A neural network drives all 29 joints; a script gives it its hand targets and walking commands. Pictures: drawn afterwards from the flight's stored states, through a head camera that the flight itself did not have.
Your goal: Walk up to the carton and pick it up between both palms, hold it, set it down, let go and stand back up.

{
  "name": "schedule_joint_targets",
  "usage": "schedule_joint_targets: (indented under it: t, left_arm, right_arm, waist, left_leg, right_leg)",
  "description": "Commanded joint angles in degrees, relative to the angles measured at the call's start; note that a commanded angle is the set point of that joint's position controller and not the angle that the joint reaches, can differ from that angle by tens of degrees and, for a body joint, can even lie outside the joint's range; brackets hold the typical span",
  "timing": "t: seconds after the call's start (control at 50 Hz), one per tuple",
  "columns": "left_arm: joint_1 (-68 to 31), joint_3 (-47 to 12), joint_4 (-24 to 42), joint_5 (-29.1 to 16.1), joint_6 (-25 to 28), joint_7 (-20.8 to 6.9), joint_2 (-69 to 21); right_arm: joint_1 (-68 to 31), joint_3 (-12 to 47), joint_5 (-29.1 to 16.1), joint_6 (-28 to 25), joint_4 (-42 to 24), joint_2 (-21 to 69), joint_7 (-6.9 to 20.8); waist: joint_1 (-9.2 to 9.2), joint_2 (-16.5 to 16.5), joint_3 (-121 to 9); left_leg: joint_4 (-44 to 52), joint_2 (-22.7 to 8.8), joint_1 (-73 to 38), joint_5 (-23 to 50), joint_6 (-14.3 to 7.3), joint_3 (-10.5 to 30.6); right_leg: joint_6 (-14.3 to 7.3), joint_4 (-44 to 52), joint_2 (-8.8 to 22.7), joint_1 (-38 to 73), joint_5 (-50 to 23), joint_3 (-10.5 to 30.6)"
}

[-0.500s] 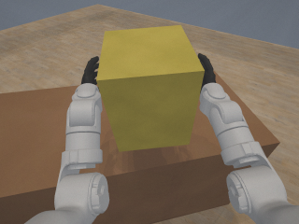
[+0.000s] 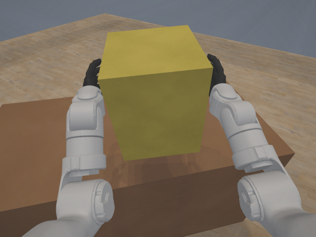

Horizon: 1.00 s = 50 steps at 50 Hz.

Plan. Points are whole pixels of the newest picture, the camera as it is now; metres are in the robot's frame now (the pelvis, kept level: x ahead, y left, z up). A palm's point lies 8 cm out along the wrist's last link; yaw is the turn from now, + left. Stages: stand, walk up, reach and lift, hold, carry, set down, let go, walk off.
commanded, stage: hold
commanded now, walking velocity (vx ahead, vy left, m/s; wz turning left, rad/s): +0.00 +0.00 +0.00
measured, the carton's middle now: (155, 94) +0.40 +0.00 +0.20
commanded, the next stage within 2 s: none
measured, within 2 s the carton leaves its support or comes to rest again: neither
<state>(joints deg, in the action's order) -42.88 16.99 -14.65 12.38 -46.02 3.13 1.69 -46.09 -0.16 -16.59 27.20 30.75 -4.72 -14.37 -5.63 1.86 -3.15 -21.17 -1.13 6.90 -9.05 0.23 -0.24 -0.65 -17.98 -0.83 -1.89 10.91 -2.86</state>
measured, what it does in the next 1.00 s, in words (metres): stands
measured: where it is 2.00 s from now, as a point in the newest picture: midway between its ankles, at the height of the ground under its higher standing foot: outside the picture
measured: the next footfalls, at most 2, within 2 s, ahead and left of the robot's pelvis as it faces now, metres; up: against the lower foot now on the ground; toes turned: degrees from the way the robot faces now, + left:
none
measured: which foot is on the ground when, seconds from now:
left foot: down 0.00-1.00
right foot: down 0.00-1.00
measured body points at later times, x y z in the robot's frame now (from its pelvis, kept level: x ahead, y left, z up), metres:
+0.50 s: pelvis -0.01 +0.00 +0.00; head -0.08 +0.02 +0.44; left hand +0.38 +0.15 +0.24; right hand +0.38 -0.14 +0.25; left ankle +0.03 +0.12 -0.75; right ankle -0.01 -0.11 -0.75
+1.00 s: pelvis +0.02 +0.00 +0.00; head -0.05 +0.02 +0.44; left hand +0.40 +0.16 +0.23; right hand +0.40 -0.14 +0.25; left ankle +0.03 +0.12 -0.75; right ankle -0.01 -0.11 -0.75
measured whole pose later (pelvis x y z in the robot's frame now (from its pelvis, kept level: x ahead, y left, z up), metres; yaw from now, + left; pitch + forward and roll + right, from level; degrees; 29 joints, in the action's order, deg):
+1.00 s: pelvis +0.02 +0.00 +0.00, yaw +0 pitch -4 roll -1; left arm -44.6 17.0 -15.6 11.0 -50.0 3.5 2.5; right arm -50.0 2.7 -22.3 33.3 31.6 -7.9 -17.1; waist -5.3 0.9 -6.3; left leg -23.1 -1.1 8.4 -11.2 0.3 1.1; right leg -0.5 -16.8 -1.7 -1.9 11.4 -1.7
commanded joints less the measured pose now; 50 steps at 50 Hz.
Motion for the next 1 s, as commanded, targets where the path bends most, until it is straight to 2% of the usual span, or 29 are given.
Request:
schedule_joint_targets:
  t: [0.0, 0.04, 0.1, 0.12, 0.14, 0.16, 0.22, 0.24, 0.28, 0.36, 0.38, 0.4, 0.44, 0.46, 0.48, 0.5, 0.52, 0.56, 0.62, 0.64, 0.7, 0.74, 0.76, 0.8, 0.84, 0.86, 0.88, 0.94, 0.98]
  left_arm:
    - [-49.79, -30.6, 10.19, -11.74, 5.17, -7.03, -36.97]
    - [-47.78, -28.99, 6.73, -10.62, 4.99, -7.17, -37.49]
    - [-48.39, -29.2, 8.74, -10.27, 4.55, -7.19, -38.11]
    - [-46.04, -27.04, 5.07, -9.65, 3.63, -7.53, -36.72]
    - [-47.1, -28.03, 8.4, -10.31, 3.8, -7.79, -37.11]
    - [-46.66, -27.43, 10.03, -9.8, 3.67, -7.8, -36.24]
    - [-46.77, -27.74, 7.52, -10.01, 3.18, -8.43, -36.44]
    - [-49.34, -26.54, 7.21, -9.49, 3.52, -8.54, -35.48]
    - [-48.66, -27.56, 7.98, -10.17, 2.99, -8.09, -36.73]
    - [-52.59, -26.13, 8.56, -9.8, 3.39, -8.05, -35.45]
    - [-51.57, -27.02, 7.54, -10.41, 2.99, -8.1, -36.14]
    - [-54.18, -27.26, 9.44, -11.41, 3.69, -7.93, -35.19]
    - [-56.39, -28.63, 8.58, -12.62, 4.12, -7.7, -37.0]
    - [-53.53, -27.8, 7.0, -11.88, 3.75, -7.43, -36.63]
    - [-56.98, -29.35, 7.33, -13.53, 3.91, -7.43, -37.08]
    - [-55.25, -27.12, 3.15, -12.29, 3.67, -7.42, -36.23]
    - [-56.8, -27.19, 5.99, -12.76, 4.29, -7.32, -35.98]
    - [-54.78, -27.36, 3.65, -12.52, 3.65, -7.36, -37.43]
    - [-56.37, -23.25, -0.7, -11.23, 3.68, -8.21, -35.56]
    - [-55.96, -25.12, 1.63, -11.59, 3.76, -8.1, -36.51]
    - [-55.1, -23.48, 0.55, -11.49, 3.78, -8.12, -35.28]
    - [-55.84, -25.04, 5.2, -13.0, 4.01, -8.2, -35.95]
    - [-54.3, -25.7, 7.16, -12.71, 3.64, -8.02, -36.14]
    - [-51.84, -27.13, 6.99, -13.47, 2.81, -8.19, -37.62]
    - [-49.55, -24.99, 6.11, -11.73, 2.12, -8.52, -35.57]
    - [-51.98, -27.55, 11.05, -12.93, 2.54, -8.54, -36.47]
    - [-50.33, -26.43, 8.01, -12.23, 1.82, -8.57, -35.82]
    - [-51.72, -29.7, 12.99, -13.53, 1.72, -7.97, -38.64]
    - [-50.54, -31.8, 15.04, -14.68, 1.64, -7.37, -37.76]
  right_arm:
    - [-56.89, 19.89, -7.69, -2.18, -20.23, 36.89, 5.98]
    - [-57.66, 20.1, -7.67, -1.87, -19.97, 37.5, 6.24]
    - [-56.59, 20.25, -7.84, -1.64, -18.9, 37.91, 6.34]
    - [-58.99, 20.16, -8.28, -1.17, -19.71, 37.41, 6.08]
    - [-59.1, 20.66, -8.5, -1.51, -21.96, 36.97, 5.93]
    - [-57.29, 22.18, -9.77, -0.88, -21.21, 37.68, 5.61]
    - [-56.63, 19.63, -9.54, -0.36, -17.75, 36.28, 5.16]
    - [-59.18, 20.73, -9.24, -0.38, -18.59, 38.19, 5.38]
    - [-58.59, 19.75, -9.7, 0.05, -19.93, 37.42, 5.27]
    - [-58.6, 20.35, -9.84, 0.7, -17.06, 38.93, 5.83]
    - [-58.33, 19.27, -9.44, 1.0, -16.2, 37.88, 5.47]
    - [-60.64, 20.86, -10.19, 0.9, -17.61, 39.32, 5.71]
    - [-61.82, 19.69, -9.51, 0.75, -17.03, 40.38, 5.52]
    - [-62.13, 20.32, -10.27, 1.02, -18.61, 39.84, 5.51]
    - [-65.32, 18.87, -9.56, 0.46, -20.28, 39.62, 5.54]
    - [-65.7, 18.43, -9.32, 0.99, -19.28, 39.7, 5.44]
    - [-65.28, 19.25, -9.44, 1.16, -19.34, 40.71, 5.68]
    - [-64.0, 17.74, -9.3, 1.09, -16.67, 38.77, 5.85]
    - [-61.51, 15.06, -8.29, 2.54, -8.81, 38.21, 6.15]
    - [-62.96, 16.12, -9.22, 1.72, -12.5, 38.37, 6.41]
    - [-61.71, 16.71, -9.99, 2.24, -11.1, 38.42, 6.03]
    - [-59.9, 18.11, -11.42, 2.56, -12.63, 38.72, 5.27]
    - [-60.11, 19.42, -13.45, 2.4, -16.33, 39.79, 4.84]
    - [-60.7, 19.7, -13.89, 2.42, -18.24, 37.38, 4.27]
    - [-59.01, 19.81, -13.94, 3.32, -17.73, 36.66, 3.93]
    - [-56.5, 19.47, -13.94, 3.41, -17.23, 36.76, 3.83]
    - [-57.1, 19.24, -14.64, 3.75, -16.63, 36.02, 3.86]
    - [-59.06, 20.16, -15.14, 3.58, -23.2, 36.43, 3.8]
    - [-58.62, 21.69, -15.74, 3.73, -25.62, 35.48, 3.6]
  waist:
    - [-0.86, -5.1, -28.38]
    - [0.82, -3.99, -27.81]
    - [0.0, -6.11, -28.63]
    - [1.1, -3.52, -26.27]
    - [-0.37, -3.28, -29.62]
    - [0.96, -4.15, -29.27]
    - [-0.36, -6.09, -25.63]
    - [0.78, -3.13, -24.44]
    - [-0.03, -4.51, -27.42]
    - [1.7, -4.57, -26.44]
    - [0.32, -4.71, -24.99]
    - [1.7, -2.76, -28.24]
    - [0.13, -3.62, -28.71]
    - [1.3, -3.75, -28.17]
    - [0.4, -4.4, -30.15]
    - [1.36, -3.0, -27.23]
    - [1.94, -2.72, -29.75]
    - [0.96, -5.38, -27.69]
    - [0.49, -4.28, -22.57]
    - [1.27, -4.59, -27.83]
    - [1.49, -3.22, -27.89]
    - [-0.07, -4.58, -30.61]
    - [1.14, -6.21, -32.47]
    - [-0.44, -6.77, -30.6]
    - [0.11, -4.67, -27.04]
    - [-0.93, -6.73, -29.96]
    - [-0.35, -6.75, -24.93]
    - [-0.68, -8.2, -31.19]
    - [-1.54, -6.83, -31.79]
  left_leg:
    - [-0.49, 2.86, -16.04, 13.67, 1.57, 1.53]
    - [-0.08, 2.5, -15.9, 13.78, 1.26, 1.8]
    - [-0.73, 2.52, -16.62, 15.59, 1.62, 1.57]
    - [-0.31, 2.83, -14.99, 14.17, 0.8, 1.05]
    - [-0.36, 2.82, -16.27, 15.34, 1.23, 1.0]
    - [-0.51, 3.15, -16.6, 17.66, 1.14, 0.71]
    - [-0.63, 2.76, -14.6, 15.71, 1.63, 0.95]
    - [0.29, 2.76, -13.34, 12.33, 0.71, 0.53]
    - [-0.14, 2.76, -14.6, 14.03, 1.18, 1.36]
    - [0.16, 3.07, -13.17, 12.43, 0.89, 0.7]
    - [0.04, 3.45, -12.94, 11.65, 0.9, 0.42]
    - [-0.3, 3.32, -13.0, 10.46, 0.36, 0.92]
    - [0.08, 3.18, -12.81, 8.96, 0.23, 1.5]
    - [-0.04, 3.12, -12.54, 9.07, 0.51, 1.21]
    - [-0.35, 3.09, -13.06, 7.92, 0.66, 1.3]
    - [0.41, 3.05, -11.42, 6.13, 0.15, 0.97]
    - [0.48, 3.04, -11.03, 5.48, 0.01, 1.15]
    - [0.64, 2.6, -10.49, 5.57, 0.35, 1.5]
    - [2.06, 2.69, -8.35, 1.08, 0.01, 1.41]
    - [1.7, 2.89, -9.97, 3.89, 0.41, 1.11]
    - [1.04, 2.63, -10.18, 6.68, 0.23, 1.59]
    - [-0.81, 3.15, -13.04, 13.94, 1.54, 1.32]
    - [-2.2, 3.3, -13.94, 17.53, 1.93, 1.36]
    - [-2.14, 3.2, -13.57, 19.44, 2.18, 1.06]
    - [-1.76, 3.02, -12.85, 18.87, 2.23, 1.48]
    - [-2.22, 3.1, -13.7, 19.7, 2.72, 1.91]
    - [-2.13, 2.98, -12.63, 19.13, 2.83, 1.76]
    - [-2.24, 3.07, -15.37, 22.03, 3.75, 1.86]
    - [-3.42, 2.92, -15.73, 25.33, 3.89, 2.55]
  right_leg:
    - [4.32, 2.07, -3.3, -3.23, -12.65, 0.7]
    - [3.87, 2.5, -3.81, -3.24, -10.84, 0.43]
    - [3.81, 2.68, -3.57, -1.62, -12.35, 0.76]
    - [4.3, 3.34, -3.56, -1.19, -12.8, 1.35]
    - [4.66, 2.75, -4.05, 0.38, -15.46, 0.81]
    - [4.88, 2.33, -3.54, 0.99, -18.83, 1.7]
    - [4.23, 2.55, -3.88, -0.07, -13.76, 1.38]
    - [4.68, 2.94, -3.75, -1.23, -11.49, 1.24]
    - [4.45, 2.91, -3.23, -0.63, -13.93, 1.49]
    - [4.61, 2.61, -3.58, -0.8, -11.19, 1.38]
    - [4.78, 3.19, -3.35, -2.08, -11.2, 1.45]
    - [4.8, 2.44, -3.45, -1.84, -10.67, 1.77]
    - [4.63, 2.56, -3.3, -2.91, -8.33, 1.85]
    - [4.68, 2.97, -3.36, -3.08, -8.66, 1.66]
    - [4.45, 3.13, -3.49, -5.1, -6.87, 1.71]
    - [4.51, 3.76, -3.17, -4.89, -5.1, 1.79]
    - [4.63, 3.38, -3.48, -4.15, -4.62, 2.16]
    - [4.17, 3.41, -3.13, -5.28, -3.74, 1.63]
    - [4.22, 4.26, -2.47, -6.47, 0.36, 2.42]
    - [4.18, 4.05, -3.07, -4.96, -1.82, 2.24]
    - [4.64, 3.75, -3.02, -3.22, -5.44, 2.78]
    - [4.82, 1.85, -3.68, -0.07, -13.49, 1.84]
    - [5.22, 1.43, -3.08, 0.84, -18.7, 3.01]
    - [4.99, 1.75, -4.02, 0.26, -18.06, 2.11]
    - [5.38, 2.41, -4.01, 0.85, -18.13, 2.03]
    - [5.09, 1.64, -3.61, 0.73, -19.14, 2.55]
    - [4.71, 1.97, -4.1, -1.43, -17.1, 2.2]
    - [4.5, 2.26, -4.77, -0.31, -17.35, 1.41]
    - [4.45, 1.5, -4.66, 0.07, -21.63, 1.36]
